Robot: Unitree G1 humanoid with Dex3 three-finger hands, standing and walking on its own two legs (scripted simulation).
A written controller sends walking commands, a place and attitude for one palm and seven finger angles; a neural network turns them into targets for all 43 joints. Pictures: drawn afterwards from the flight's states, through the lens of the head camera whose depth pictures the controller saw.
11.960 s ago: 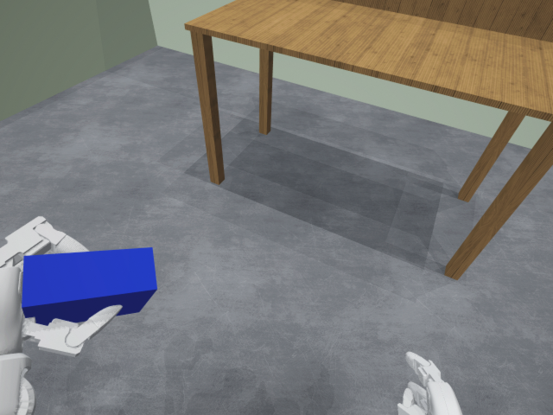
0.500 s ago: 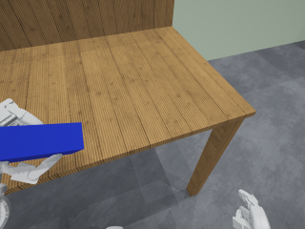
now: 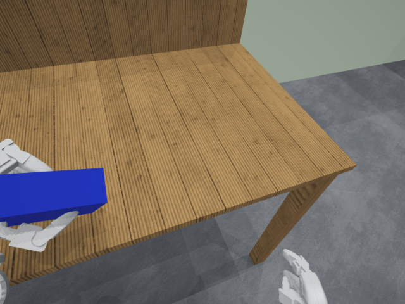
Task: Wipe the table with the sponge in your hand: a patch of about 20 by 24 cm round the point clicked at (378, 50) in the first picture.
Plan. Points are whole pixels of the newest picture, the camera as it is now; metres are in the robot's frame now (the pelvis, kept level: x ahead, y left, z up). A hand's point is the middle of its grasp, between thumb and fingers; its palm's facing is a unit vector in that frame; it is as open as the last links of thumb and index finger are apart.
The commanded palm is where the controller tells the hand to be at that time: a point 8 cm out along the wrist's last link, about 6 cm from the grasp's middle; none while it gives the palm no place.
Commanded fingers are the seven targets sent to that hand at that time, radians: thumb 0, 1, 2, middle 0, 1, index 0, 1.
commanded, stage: come to a stop and stand still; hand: left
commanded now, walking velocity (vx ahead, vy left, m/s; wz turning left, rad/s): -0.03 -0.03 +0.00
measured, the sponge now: (67, 196) +0.23 +0.22 +0.16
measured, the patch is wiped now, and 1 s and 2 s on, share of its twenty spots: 0.00 0.00 0.00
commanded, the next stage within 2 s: look again from close up in 1.22 s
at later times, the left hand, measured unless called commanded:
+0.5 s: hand (79, 215) +0.22 +0.21 +0.13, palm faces +0.24 -0.87 -0.42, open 9.1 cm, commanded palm +0.17 +0.25 +0.17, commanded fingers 0.00 0.10 1.30 -1.20 -1.60 -1.20 -1.60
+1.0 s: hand (27, 180) +0.25 +0.29 +0.15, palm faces +0.36 -0.86 -0.37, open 9.1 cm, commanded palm +0.19 +0.32 +0.17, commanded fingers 0.00 0.10 1.30 -1.20 -1.60 -1.20 -1.60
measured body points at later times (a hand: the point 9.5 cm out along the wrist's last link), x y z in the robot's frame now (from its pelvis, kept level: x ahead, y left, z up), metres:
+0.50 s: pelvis -0.01 -0.02 +0.00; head +0.01 -0.01 +0.44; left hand +0.20 +0.25 +0.15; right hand +0.13 -0.27 -0.08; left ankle +0.03 +0.10 -0.74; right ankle +0.01 -0.09 -0.74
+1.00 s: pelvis +0.02 +0.04 +0.00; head +0.06 +0.08 +0.44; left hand +0.23 +0.34 +0.17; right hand +0.22 -0.16 -0.06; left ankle +0.03 +0.10 -0.74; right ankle +0.01 -0.09 -0.74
